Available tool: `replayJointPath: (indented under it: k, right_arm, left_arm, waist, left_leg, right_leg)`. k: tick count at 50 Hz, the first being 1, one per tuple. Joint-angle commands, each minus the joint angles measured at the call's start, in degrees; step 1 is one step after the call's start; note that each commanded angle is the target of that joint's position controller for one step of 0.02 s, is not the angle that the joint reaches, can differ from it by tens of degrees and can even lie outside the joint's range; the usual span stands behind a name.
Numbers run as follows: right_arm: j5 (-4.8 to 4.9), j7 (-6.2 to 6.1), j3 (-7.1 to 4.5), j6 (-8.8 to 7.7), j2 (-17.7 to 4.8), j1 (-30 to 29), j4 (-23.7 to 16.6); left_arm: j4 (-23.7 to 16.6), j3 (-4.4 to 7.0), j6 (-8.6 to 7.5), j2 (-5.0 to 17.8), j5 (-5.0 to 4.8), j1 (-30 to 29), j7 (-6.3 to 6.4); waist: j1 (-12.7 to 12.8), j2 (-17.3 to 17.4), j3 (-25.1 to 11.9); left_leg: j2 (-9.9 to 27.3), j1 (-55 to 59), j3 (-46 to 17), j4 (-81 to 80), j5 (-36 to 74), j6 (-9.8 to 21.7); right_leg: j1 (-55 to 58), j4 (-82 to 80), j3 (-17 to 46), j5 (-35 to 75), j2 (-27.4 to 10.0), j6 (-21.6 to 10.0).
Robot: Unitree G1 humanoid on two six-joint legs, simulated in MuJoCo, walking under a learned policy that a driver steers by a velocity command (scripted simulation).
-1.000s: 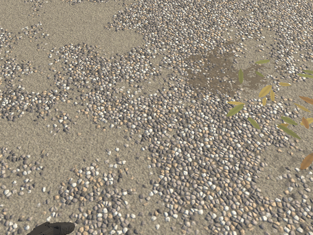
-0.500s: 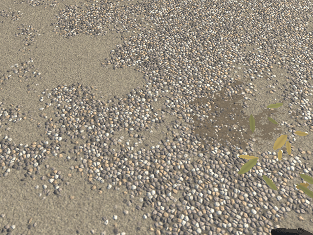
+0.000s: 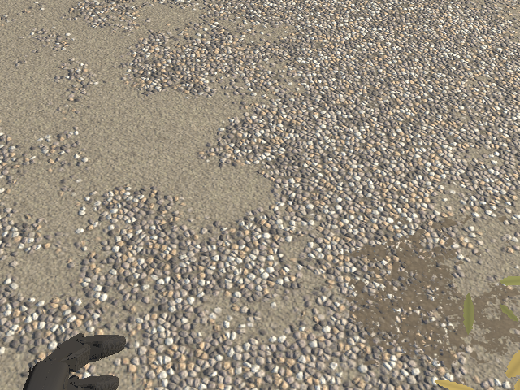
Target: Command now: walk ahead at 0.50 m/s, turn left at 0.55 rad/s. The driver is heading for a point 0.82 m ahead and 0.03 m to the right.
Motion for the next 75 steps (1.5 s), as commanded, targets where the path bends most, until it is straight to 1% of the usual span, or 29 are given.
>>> replayJointPath:
  k: [1, 2, 3, 4, 8, 16, 22, 24, 25, 26, 27, 28, 31, 35, 39, 46, 47, 48, 49, 50, 51, 52, 59, 65, 68, 70, 71, 73, 75]
  right_arm:
    - [-1.2, 0.15, -0.31, -0.66, -3.5, -3.7, -5.4]
    - [0.23, 0.25, 0.88, -1.19, 0.0, 5.1, -6.8]
    - [0.88, 0.06, -0.05, -1.28, -6.1, 4.7, -5.3]
    - [0.54, 0.11, -1.01, -1.01, -9.2, -1.8, -5.9]
    - [0.04, 0.91, -1.03, -0.46, -5.4, -6.9, -7.9]
    - [-0.83, 2.49, 1.22, -1.78, -1.2, -16.7, -10.5]
    - [-0.38, 3.52, 0.71, -2.8, -3.3, -23.9, -13.5]
    - [-0.86, 3.08, -1.24, -3.03, -6.7, -13.7, -10.6]
    - [-1.39, 2.35, -2.69, -2.82, -9.9, -4.7, -8.4]
    - [-2.93, 1.46, -3.92, -2.21, -15.7, 2.0, -7.9]
    - [-2.48, 1.46, -3.12, -1.94, -12.9, 3.1, -7.6]
    - [-1.94, 1.64, -1.9, -2.01, -9.4, -0.2, -7.3]
    - [-2.2, 2.29, -0.24, -3.24, -3.7, -11.3, -7.0]
    - [-2.78, 1.64, -1.11, -4.52, -4.6, -16.6, -5.6]
    - [-2.29, -0.2, -1.73, -3.24, -6.4, -16.0, -4.0]
    - [0.79, -0.95, -3.04, -0.4, -9.0, -16.5, -2.1]
    - [0.63, -0.96, -2.77, -0.16, -7.8, -15.0, -1.7]
    - [-1.31, -0.73, -2.22, -0.27, -6.5, -11.9, -2.1]
    - [-3.99, -0.21, -0.76, -0.23, -2.8, -8.6, -3.6]
    - [-2.37, 0.4, -1.03, -0.18, -5.3, -9.8, -3.0]
    - [-0.57, 0.49, -1.39, 0.1, -6.7, -13.5, -3.8]
    - [-0.93, -0.07, -1.48, 0.41, -6.4, -15.2, -3.6]
    - [-1.57, -0.23, -1.13, 0.44, -4.4, -16.8, -3.8]
    - [-0.71, 1.07, -1.27, -2.17, -4.9, -17.4, -4.2]
    - [-0.47, 1.12, -2.02, -3.31, -5.4, -10.0, -1.6]
    - [-2.87, 0.75, -3.62, -3.19, -13.4, -2.1, -0.1]
    - [-3.38, 0.91, -3.76, -3.64, -12.9, -6.1, -1.1]
    - [-1.57, 0.14, -2.27, -3.75, -7.4, -10.3, -2.5]
    - [-1.72, -0.3, -1.71, -3.73, -6.5, -9.1, -2.1]
  left_arm:
    - [-1.1, 4.71, -1.25, 12.6, 0.94, 16.0, 1.15]
    - [1.1, 5.66, -0.3, 16.3, 1.11, 20.2, 0.98]
    - [0.6, 4.71, 0.08, 11.0, -0.34, 19.4, 0.71]
    - [0.0, 3.78, 0.4, 7.6, -0.3, 17.0, 0.94]
    - [1.4, 2.59, 0.64, 4.9, 0.81, 11.9, 0.91]
    - [6.0, 3.59, 0.61, 9.3, -0.75, 13.8, 0.36]
    - [10.2, 3.81, 2.6, 11.8, -2.07, 20.2, 0.47]
    - [10.5, 3.59, 3.17, 12.2, -2.17, 19.1, 0.8]
    - [9.8, 2.63, 2.89, 10.1, -1.36, 19.0, 0.88]
    - [7.6, 0.56, 2.05, 3.7, -0.25, 22.8, 0.64]
    - [8.5, 0.6, 1.29, 4.7, -1.09, 23.9, 0.61]
    - [7.8, 2.23, 1.24, 9.5, -2.69, 20.4, 0.47]
    - [7.9, 2.74, 3.03, 7.7, -1.39, 17.6, 1.49]
    - [7.1, 2.53, 6.04, 4.0, -0.97, 18.7, 2.02]
    - [4.0, 1.87, 5.94, 2.5, -0.34, 12.4, 0.3]
    - [-0.2, 4.05, 6.95, 6.5, 0.03, 11.4, -1.83]
    - [0.8, 5.19, 6.75, 8.7, 0.2, 15.8, -1.3]
    - [0.5, 7.07, 6.68, 15.1, 0.24, 19.3, 0.14]
    - [-1.4, 7.06, 6.71, 18.7, 1.07, 17.8, 0.9]
    - [-2.5, 6.11, 6.25, 15.5, 1.08, 17.6, 0.18]
    - [-3.3, 5.6, 5.8, 13.3, 0.5, 14.0, -0.11]
    - [-3.2, 5.15, 5.82, 11.3, -0.68, 11.3, 0.16]
    - [-5.0, 5.03, 6.83, 10.8, -0.57, 8.2, 2.93]
    - [-5.0, 5.17, 7.16, 11.3, -0.91, 10.0, 2.7]
    - [-5.7, 4.31, 7.69, 8.8, -1.14, 7.9, 2.67]
    - [-8.5, 2.69, 6.86, 2.8, -1.65, 7.4, 2.47]
    - [-9.4, 3.38, 6.01, 6.7, -1.25, 6.3, 2.11]
    - [-6.6, 4.41, 5.89, 9.0, -0.84, 9.4, 1.54]
    - [-6.3, 4.21, 5.56, 7.4, -0.68, 8.7, 0.92]
  waist:
    - [11.5, 2.5, -14.4]
    - [7.7, -16.1, -20.5]
    - [8.9, -11.4, -16.6]
    - [10.5, -5.6, -8.8]
    - [6.9, -4.5, 0.3]
    - [8.1, -1.7, 1.9]
    - [8.6, -3.1, 3.1]
    - [2.1, -2.8, -2.9]
    - [-2.1, -1.7, -9.5]
    - [-2.2, 10.6, -19.3]
    - [-2.4, 14.9, -24.9]
    - [-2.0, 10.9, -15.4]
    - [4.5, 8.8, -2.7]
    - [8.3, 7.8, -0.6]
    - [6.1, 6.6, -1.3]
    - [7.7, 5.5, -2.4]
    - [9.3, 2.8, -5.0]
    - [9.8, -8.2, -8.3]
    - [5.6, -17.5, -13.1]
    - [8.4, -9.7, -21.0]
    - [8.2, -5.8, -15.7]
    - [7.1, -1.7, -10.9]
    - [5.4, -6.4, -7.6]
    - [6.1, -7.5, -5.1]
    - [1.3, -5.1, -3.5]
    - [0.8, 13.6, -2.8]
    - [2.5, 14.2, 2.3]
    - [4.1, 10.6, 3.6]
    - [3.3, 9.1, 3.6]
  left_leg:
    - [7.4, -12.9, -4.2, 21.0, 20.0, 1.7]
    - [-0.2, -33.5, 3.1, 38.2, -9.8, -2.0]
    - [5.2, -40.6, 2.7, 45.6, -9.5, -2.7]
    - [7.1, -42.2, 3.6, 47.4, -4.0, -3.2]
    - [12.1, -36.2, 7.0, 41.4, 5.2, -4.1]
    - [12.1, -32.8, 11.5, 16.5, 21.3, -4.3]
    - [9.3, -27.7, 13.8, 5.3, 18.0, -1.7]
    - [6.6, -11.1, 15.8, 1.0, 19.3, 0.6]
    - [10.7, 4.4, 12.2, 3.2, 21.2, 2.6]
    - [27.1, 26.4, -10.3, 2.5, 15.8, 9.6]
    - [32.0, 26.3, -25.4, -4.9, 10.3, 13.0]
    - [29.9, 19.2, -17.8, -6.4, 6.6, 10.7]
    - [23.1, -1.7, 2.8, -10.3, 31.7, 7.3]
    - [22.4, -9.8, 14.2, -13.2, 47.1, 8.0]
    - [20.6, -8.1, 21.6, -12.8, 45.0, 6.8]
    - [23.1, -1.6, 22.8, 1.8, 45.4, 3.2]
    - [19.8, -3.2, 24.4, 10.8, 44.7, 0.8]
    - [14.4, -12.2, 26.3, 26.2, 28.8, -4.1]
    - [4.0, -29.7, 21.6, 45.2, -17.4, -8.6]
    - [4.4, -31.8, 9.6, 50.8, -17.3, -7.8]
    - [6.2, -34.7, 8.9, 50.6, -12.8, -6.7]
    - [8.0, -35.8, 9.0, 46.9, -8.2, -6.3]
    - [7.0, -25.4, 10.2, 23.4, 3.6, -7.4]
    - [5.1, -17.8, 11.0, 10.5, 4.1, -5.9]
    - [7.2, -2.9, 11.2, -2.4, 9.8, -3.0]
    - [27.7, 7.4, -17.8, -13.8, -14.7, 5.3]
    - [31.0, 2.5, -23.2, -15.7, -20.6, 8.3]
    - [25.6, 2.6, -12.4, -15.5, -12.7, 5.0]
    - [23.1, 1.9, -3.6, -16.2, -1.5, 3.4]
  right_leg:
    - [32.1, 0.6, 9.7, -4.2, -12.2, -7.0]
    - [49.4, -2.8, 35.1, -13.4, -24.8, -16.8]
    - [46.7, -5.5, 39.8, -25.6, -25.6, -16.1]
    - [39.5, -6.7, 30.4, -24.9, -22.6, -13.3]
    - [21.6, -12.4, 11.1, -7.0, -15.0, -10.8]
    - [19.6, -16.4, -2.0, 5.7, -13.0, -12.1]
    - [26.3, -11.9, -0.4, 11.0, -16.3, -10.1]
    - [24.1, -0.2, -2.6, 23.5, -13.6, -7.8]
    - [15.9, 11.8, -4.4, 17.6, -10.8, -5.6]
    - [-5.6, 34.3, -7.8, -7.7, -3.0, -1.3]
    - [-11.9, 45.0, 0.3, -32.6, -0.4, -0.9]
    - [-16.8, 48.9, 2.0, -30.2, -3.4, -1.2]
    - [-10.2, 42.6, -0.1, -21.0, -8.0, 0.0]
    - [-5.8, 37.1, -1.4, -14.3, -7.3, 2.5]
    - [-2.3, 21.2, -4.2, -0.6, -6.6, 1.7]
    - [3.2, 8.8, -7.8, -6.7, -3.0, -3.6]
    - [10.5, 4.4, -8.5, -1.1, -0.5, -5.5]
    - [21.2, 2.0, 3.7, 27.4, -8.0, -9.6]
    - [33.3, 3.1, 25.3, 43.4, -20.8, -21.8]
    - [34.0, -0.8, 29.5, 30.2, -22.2, -24.8]
    - [29.7, -2.7, 24.7, 19.8, -19.9, -22.2]
    - [24.9, -3.8, 20.8, 10.5, -16.9, -18.5]
    - [11.3, -11.1, 18.1, -24.3, -9.5, -14.5]
    - [7.7, -10.0, 22.5, -32.0, -8.7, -13.4]
    - [-1.8, -4.4, 20.8, -35.5, -4.3, -9.5]
    - [-21.8, 23.4, 4.5, -32.4, 6.7, -4.1]
    - [-26.6, 31.5, 5.6, -27.6, 0.9, -3.6]
    - [-26.8, 36.4, 4.7, -19.6, -1.0, -1.8]
    - [-25.7, 39.1, 3.1, -13.5, -2.4, -0.5]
